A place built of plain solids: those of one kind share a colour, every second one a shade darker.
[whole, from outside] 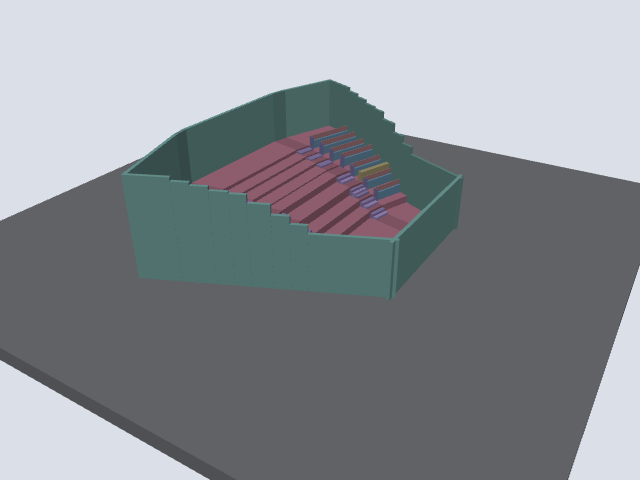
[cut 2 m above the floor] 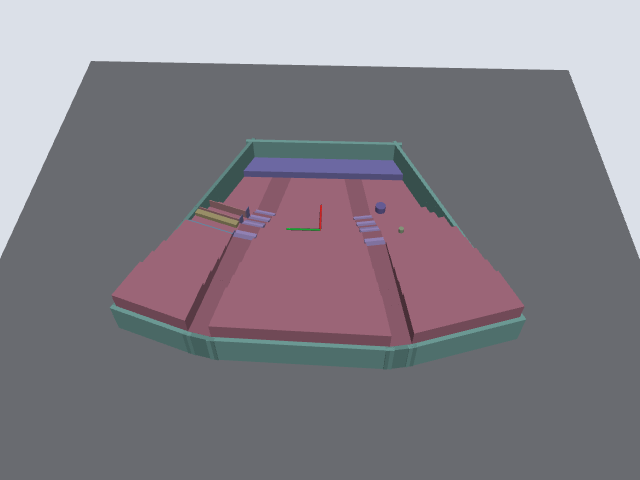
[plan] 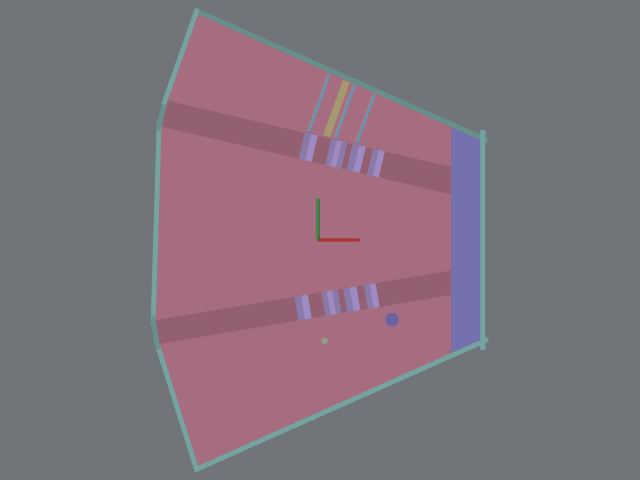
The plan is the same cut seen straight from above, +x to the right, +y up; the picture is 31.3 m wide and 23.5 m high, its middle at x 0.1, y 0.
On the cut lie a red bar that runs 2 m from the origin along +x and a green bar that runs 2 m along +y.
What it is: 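A raked hall of assembly; its floor steps down in tiers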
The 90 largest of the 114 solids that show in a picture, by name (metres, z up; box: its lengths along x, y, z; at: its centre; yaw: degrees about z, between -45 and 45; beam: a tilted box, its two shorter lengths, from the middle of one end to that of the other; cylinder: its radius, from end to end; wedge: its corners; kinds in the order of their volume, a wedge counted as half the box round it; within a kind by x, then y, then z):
{
 "floor_1": {"wedge": [[-7.94, -3.92, -5.97], [-7.94, -3.92, 3.03], [-7.66, 5.55, -5.97], [-7.66, 5.55, 3.03], [-5.42, -3.5, -5.97], [-5.42, -3.5, 3.03], [-5.17, 4.97, -5.97], [-5.17, 4.97, 3.03]]},
 "floor_2": {"wedge": [[-7.75, -5.09, -5.97], [-7.75, -5.09, 3.03], [-5.87, -11.06, -5.97], [-5.87, -11.06, 3.03], [-5.23, -4.66, -5.97], [-5.23, -4.66, 3.03], [-3.53, -10.02, -5.97], [-3.53, -10.02, 3.03]]},
 "floor_3": {"wedge": [[-7.36, 6.82, -5.97], [-7.36, 6.82, 3.03], [-5.87, 11.06, -5.97], [-5.87, 11.06, 3.03], [-4.87, 6.24, -5.97], [-4.87, 6.24, 3.03], [-3.53, 10.02, -5.97], [-3.53, 10.02, 3.03]]},
 "floor_4": {"box": [2.56, 1.18, 9.0], "at": [-6.59, -4.29, -1.47], "yaw": 9.5},
 "floor_5": {"box": [2.56, 1.31, 9.0], "at": [-6.26, 5.89, -1.47], "yaw": -13.2},
 "floor_6": {"wedge": [[-5.43, -3.5, -6.21], [-5.43, -3.5, 2.79], [-5.17, 4.97, -6.21], [-5.17, 4.97, 2.79], [-4.36, -3.32, -6.21], [-4.36, -3.32, 2.79], [-4.11, 4.72, -6.21], [-4.11, 4.72, 2.79]]},
 "floor_7": {"wedge": [[-5.23, -4.66, -6.21], [-5.23, -4.66, 2.79], [-4.16, -4.48, -6.21], [-4.16, -4.48, 2.79], [-3.54, -10.02, -6.21], [-3.54, -10.02, 2.79], [-2.55, -9.58, -6.21], [-2.55, -9.58, 2.79]]},
 "floor_8": {"wedge": [[-4.87, 6.24, -6.21], [-4.87, 6.24, 2.79], [-3.82, 5.99, -6.21], [-3.82, 5.99, 2.79], [-3.54, 10.02, -6.21], [-3.54, 10.02, 2.79], [-2.55, 9.58, -6.21], [-2.55, 9.58, 2.79]]},
 "floor_9": {"box": [1.08, 1.18, 9.0], "at": [-4.79, -3.99, -1.71], "yaw": 9.5},
 "floor_10": {"box": [1.08, 1.31, 9.0], "at": [-4.49, 5.48, -1.71], "yaw": -13.2},
 "floor_11": {"wedge": [[-4.36, -3.32, -6.41], [-4.36, -3.32, 2.59], [-4.12, 4.72, -6.41], [-4.12, 4.72, 2.59], [-3.29, -3.14, -6.41], [-3.29, -3.14, 2.59], [-3.06, 4.47, -6.41], [-3.06, 4.47, 2.59]]},
 "floor_12": {"wedge": [[-4.16, -4.48, -6.41], [-4.16, -4.48, 2.59], [-3.09, -4.3, -6.41], [-3.09, -4.3, 2.59], [-2.55, -9.58, -6.41], [-2.55, -9.58, 2.59], [-1.56, -9.14, -6.41], [-1.56, -9.14, 2.59]]},
 "floor_13": {"wedge": [[-3.82, 5.99, -6.41], [-3.82, 5.99, 2.59], [-2.76, 5.75, -6.41], [-2.76, 5.75, 2.59], [-2.55, 9.58, -6.41], [-2.55, 9.58, 2.59], [-1.56, 9.14, -6.41], [-1.56, 9.14, 2.59]]},
 "floor_14": {"box": [1.09, 1.18, 9.0], "at": [-3.72, -3.81, -1.91], "yaw": 9.5},
 "floor_15": {"box": [1.09, 1.31, 9.0], "at": [-3.44, 5.23, -1.91], "yaw": -13.2},
 "floor_16": {"wedge": [[-3.29, -3.14, -6.65], [-3.29, -3.14, 2.35], [-3.06, 4.47, -6.65], [-3.06, 4.47, 2.35], [-2.17, -2.95, -6.65], [-2.17, -2.95, 2.35], [-1.95, 4.22, -6.65], [-1.95, 4.22, 2.35]]},
 "floor_17": {"wedge": [[-3.09, -4.3, -6.65], [-3.09, -4.3, 2.35], [-1.97, -4.11, -6.65], [-1.97, -4.11, 2.35], [-1.56, -9.14, -6.65], [-1.56, -9.14, 2.35], [-0.52, -8.67, -6.65], [-0.52, -8.67, 2.35]]},
 "floor_18": {"wedge": [[-2.76, 5.75, -6.65], [-2.76, 5.75, 2.35], [-1.66, 5.49, -6.65], [-1.66, 5.49, 2.35], [-1.56, 9.14, -6.65], [-1.56, 9.14, 2.35], [-0.52, 8.67, -6.65], [-0.52, 8.67, 2.35]]},
 "floor_19": {"box": [1.14, 1.18, 9.0], "at": [-2.63, -3.63, -2.15], "yaw": 9.5},
 "floor_20": {"box": [1.14, 1.31, 9.0], "at": [-2.36, 4.98, -2.15], "yaw": -13.2},
 "floor_21": {"wedge": [[-2.17, -2.95, -6.77], [-2.17, -2.95, 2.23], [-1.96, 4.22, -6.77], [-1.96, 4.22, 2.23], [-1.15, -2.78, -6.77], [-1.15, -2.78, 2.23], [-0.95, 3.98, -6.77], [-0.95, 3.98, 2.23]]},
 "floor_22": {"wedge": [[-1.97, -4.11, -6.77], [-1.97, -4.11, 2.23], [-0.95, -3.94, -6.77], [-0.95, -3.94, 2.23], [-0.52, -8.67, -6.77], [-0.52, -8.67, 2.23], [0.42, -8.25, -6.77], [0.42, -8.25, 2.23]]},
 "floor_23": {"wedge": [[-1.66, 5.49, -6.77], [-1.66, 5.49, 2.23], [-0.65, 5.25, -6.77], [-0.65, 5.25, 2.23], [-0.52, 8.67, -6.77], [-0.52, 8.67, 2.23], [0.42, 8.25, -6.77], [0.42, 8.25, 2.23]]},
 "floor_24": {"box": [1.03, 1.18, 9.0], "at": [-1.56, -3.45, -2.27], "yaw": 9.5},
 "floor_25": {"box": [1.03, 1.31, 9.0], "at": [-1.3, 4.73, -2.27], "yaw": -13.2},
 "floor_26": {"wedge": [[-1.15, -2.78, -7.29], [-1.15, -2.78, 1.72], [-0.95, 3.98, -7.29], [-0.95, 3.98, 1.72], [0.17, -2.56, -7.29], [0.17, -2.56, 1.72], [0.36, 3.68, -7.29], [0.36, 3.68, 1.72]]},
 "floor_27": {"wedge": [[-0.96, -3.94, -7.29], [-0.96, -3.94, 1.72], [0.37, -3.72, -7.29], [0.37, -3.72, 1.72], [0.42, -8.25, -7.29], [0.42, -8.25, 1.72], [1.65, -7.71, -7.29], [1.65, -7.71, 1.72]]},
 "floor_28": {"wedge": [[-0.65, 5.25, -7.29], [-0.65, 5.25, 1.72], [0.42, 8.25, -7.29], [0.42, 8.25, 1.72], [0.65, 4.95, -7.29], [0.65, 4.95, 1.72], [1.65, 7.71, -7.29], [1.65, 7.71, 1.72]]},
 "floor_29": {"box": [1.34, 1.18, 9.0], "at": [-0.39, -3.25, -2.79], "yaw": 9.5},
 "floor_30": {"box": [1.34, 1.31, 9.0], "at": [-0.15, 4.46, -2.79], "yaw": -13.2},
 "floor_31": {"wedge": [[0.17, -2.56, -7.94], [0.17, -2.56, 1.06], [0.35, 3.68, -7.94], [0.35, 3.68, 1.06], [1.23, -2.38, -7.94], [1.23, -2.38, 1.06], [1.4, 3.43, -7.94], [1.4, 3.43, 1.06]]},
 "floor_32": {"wedge": [[0.37, -3.72, -7.94], [0.37, -3.72, 1.06], [1.43, -3.54, -7.94], [1.43, -3.54, 1.06], [1.65, -7.71, -7.94], [1.65, -7.71, 1.06], [2.63, -7.27, -7.94], [2.63, -7.27, 1.06]]},
 "floor_33": {"wedge": [[0.65, 4.95, -7.94], [0.65, 4.95, 1.06], [1.65, 7.71, -7.94], [1.65, 7.71, 1.06], [1.7, 4.7, -7.94], [1.7, 4.7, 1.06], [2.63, 7.27, -7.94], [2.63, 7.27, 1.06]]},
 "floor_34": {"box": [1.07, 1.18, 9.0], "at": [0.8, -3.05, -3.44], "yaw": 9.5},
 "floor_35": {"box": [1.07, 1.31, 9.0], "at": [1.03, 4.19, -3.44], "yaw": -13.2},
 "floor_36": {"wedge": [[1.23, -2.38, -8.46], [1.23, -2.38, 0.54], [1.4, 3.43, -8.46], [1.4, 3.43, 0.54], [2.24, -2.21, -8.46], [2.24, -2.21, 0.54], [2.4, 3.2, -8.46], [2.4, 3.2, 0.54]]},
 "floor_37": {"wedge": [[1.42, -3.54, -8.46], [1.42, -3.54, 0.54], [2.44, -3.37, -8.46], [2.44, -3.37, 0.54], [2.63, -7.27, -8.46], [2.63, -7.27, 0.54], [3.56, -6.85, -8.46], [3.56, -6.85, 0.54]]},
 "floor_38": {"wedge": [[1.7, 4.7, -8.46], [1.7, 4.7, 0.54], [2.63, 7.27, -8.46], [2.63, 7.27, 0.54], [2.7, 4.47, -8.46], [2.7, 4.47, 0.54], [3.56, 6.85, -8.46], [3.56, 6.85, 0.54]]},
 "floor_39": {"box": [1.03, 1.18, 9.0], "at": [1.83, -2.88, -3.96], "yaw": 9.5},
 "floor_40": {"box": [1.03, 1.31, 9.0], "at": [2.05, 3.95, -3.96], "yaw": -13.2},
 "floor_41": {"wedge": [[2.24, -2.21, -9.0], [2.24, -2.21, 0.0], [2.4, 3.2, -9.0], [2.4, 3.2, 0.0], [7.94, -1.25, -9.0], [7.94, -1.25, 0.0], [7.94, 1.9, -9.0], [7.94, 1.9, 0.0]]},
 "floor_42": {"wedge": [[2.24, -2.21, -9.0], [2.24, -2.21, 0.0], [2.44, -3.37, -9.0], [2.44, -3.37, 0.0], [7.94, -2.45, -9.0], [7.94, -2.45, 0.0], [7.94, -1.25, -9.0], [7.94, -1.25, 0.0]]},
 "floor_43": {"wedge": [[2.4, 3.2, -9.0], [2.4, 3.2, 0.0], [2.7, 4.47, -9.0], [2.7, 4.47, 0.0], [7.94, 1.9, -9.0], [7.94, 1.9, 0.0], [7.94, 3.24, -9.0], [7.94, 3.24, 0.0]]},
 "floor_44": {"wedge": [[2.44, -3.37, -9.0], [2.44, -3.37, 0.0], [3.56, -6.85, -9.0], [3.56, -6.85, 0.0], [7.94, -4.9, -9.0], [7.94, -4.9, 0.0], [7.94, -2.45, -9.0], [7.94, -2.45, 0.0]]},
 "floor_45": {"wedge": [[2.7, 4.47, -9.0], [2.7, 4.47, 0.0], [3.56, 6.85, -9.0], [3.56, 6.85, 0.0], [7.94, 3.24, -9.0], [7.94, 3.24, 0.0], [7.94, 4.9, -9.0], [7.94, 4.9, 0.0]]},
 "wall_1": {"box": [0.24, 1.67, 12.9], "at": [-7.97, -4.52, 0.48], "yaw": 9.5},
 "wall_2": {"box": [0.24, 9.96, 12.9], "at": [-7.92, 0.82, 0.48], "yaw": -1.7},
 "wall_3": {"box": [0.24, 1.79, 12.9], "at": [-7.63, 6.21, 0.48], "yaw": -13.2},
 "wall_4": {"box": [0.24, 6.75, 12.9], "at": [-6.92, -8.11, 0.48], "yaw": 17.5},
 "wall_5": {"box": [0.24, 4.98, 12.9], "at": [-6.73, 8.98, 0.48], "yaw": -19.4},
 "wall_6": {"box": [2.8, 0.24, 12.9], "at": [-4.76, -10.7, 0.48], "yaw": 24.0},
 "wall_7": {"box": [2.8, 0.24, 12.9], "at": [-4.76, 10.7, 0.48], "yaw": -24.0},
 "wall_8": {"box": [1.08, 0.24, 12.9], "at": [-2.99, -9.91, 0.24], "yaw": 24.0},
 "wall_9": {"box": [1.08, 0.24, 12.9], "at": [-2.99, 9.91, 0.24], "yaw": -24.0},
 "wall_10": {"box": [1.08, 0.24, 12.9], "at": [-2.0, -9.47, 0.04], "yaw": 24.0},
 "wall_11": {"box": [1.08, 0.24, 12.9], "at": [-2.0, 9.47, 0.04], "yaw": -24.0},
 "wall_12": {"box": [1.13, 0.24, 12.9], "at": [-0.99, -9.02, -0.2], "yaw": 24.0},
 "wall_13": {"box": [1.13, 0.24, 12.9], "at": [-0.99, 9.02, -0.2], "yaw": -24.0},
 "wall_14": {"box": [1.03, 0.24, 12.9], "at": [0.0, -8.57, -0.32], "yaw": 24.0},
 "wall_15": {"box": [1.03, 0.24, 12.9], "at": [0.0, 8.57, -0.32], "yaw": -24.0},
 "wall_16": {"box": [1.34, 0.24, 12.9], "at": [1.08, -8.09, -0.83], "yaw": 24.0},
 "wall_17": {"box": [1.34, 0.24, 12.9], "at": [1.08, 8.09, -0.83], "yaw": -24.0},
 "wall_18": {"box": [1.07, 0.24, 12.9], "at": [2.19, -7.6, -1.49], "yaw": 24.0},
 "wall_19": {"box": [1.07, 0.24, 12.9], "at": [2.19, 7.6, -1.49], "yaw": -24.0},
 "wall_20": {"box": [1.03, 0.24, 12.9], "at": [3.15, -7.17, -2.01], "yaw": 24.0},
 "wall_21": {"box": [1.03, 0.24, 12.9], "at": [3.15, 7.17, -2.01], "yaw": -24.0},
 "wall_22": {"box": [5.16, 0.24, 12.9], "at": [5.97, -5.91, -2.55], "yaw": 24.0},
 "wall_23": {"box": [5.16, 0.24, 12.9], "at": [5.97, 5.91, -2.55], "yaw": -24.0},
 "wall_24": {"box": [0.24, 10.77, 12.9], "at": [8.07, 0.0, -2.55]},
 "stage_1": {"wedge": [[6.53, -5.53, 0.0], [6.53, -5.53, 0.55], [6.53, 5.53, 0.0], [6.53, 5.53, 0.55], [7.94, -4.9, 0.0], [7.94, -4.9, 0.55], [7.94, 4.9, 0.0], [7.94, 4.9, 0.55]]},
 "seat_1": {"box": [0.14, 3.86, 0.66], "at": [-4.03, 8.09, 3.12], "yaw": -19.5},
 "seat_2": {"box": [0.14, 3.66, 0.66], "at": [-3.01, 7.75, 2.92], "yaw": -19.5},
 "seat_3": {"box": [0.14, 3.45, 0.66], "at": [-1.98, 7.4, 2.68], "yaw": -19.6},
 "seat_4": {"box": [0.14, 3.24, 0.66], "at": [-0.91, 7.04, 2.56], "yaw": -19.6},
 "seat_5": {"box": [0.14, 3.04, 0.66], "at": [0.06, 6.72, 2.04], "yaw": -19.7},
 "seat_6": {"box": [0.14, 2.79, 0.66], "at": [1.33, 6.29, 1.39], "yaw": -19.8},
 "seat_7": {"box": [0.14, 2.58, 0.66], "at": [2.34, 5.95, 0.87], "yaw": -19.9},
 "seatback_1": {"box": [0.049, 3.89, 1.06], "at": [-4.12, 8.12, 3.32], "yaw": -19.5},
 "seatback_2": {"box": [0.049, 3.68, 1.06], "at": [-3.1, 7.78, 3.12], "yaw": -19.5},
 "seatback_3": {"box": [0.049, 3.48, 1.06], "at": [-2.07, 7.43, 2.88], "yaw": -19.6},
 "seatback_4": {"box": [0.049, 3.26, 1.06], "at": [-1.0, 7.07, 2.76], "yaw": -19.6},
 "seatback_5": {"box": [0.049, 3.07, 1.06], "at": [-0.03, 6.75, 2.24], "yaw": -19.7},
 "seatback_6": {"box": [0.049, 2.81, 1.06], "at": [1.24, 6.32, 1.59], "yaw": -19.8},
 "tread_1": {"box": [0.33, 1.31, 0.35], "at": [-0.64, 4.58, 1.89], "yaw": -13.2},
 "tread_2": {"box": [0.27, 1.18, 0.49], "at": [0.4, -3.12, 1.31], "yaw": 9.5},
 "tread_3": {"box": [0.27, 1.31, 0.49], "at": [0.63, 4.28, 1.31], "yaw": -13.2},
 "tread_4": {"box": [0.33, 1.31, 0.35], "at": [1.71, 4.03, 0.72], "yaw": -13.2},
 "tread_5": {"box": [0.3, 1.31, 0.41], "at": [2.69, 3.8, 0.16], "yaw": -13.2},
 "desk_1": {"box": [0.36, 2.85, 0.73], "at": [0.91, 6.43, 2.08], "yaw": -19.8},
 "drum_1": {"cylinder": 0.33, "from": [3.63, -3.9, 0.0], "to": [3.63, -3.9, 0.46]}
}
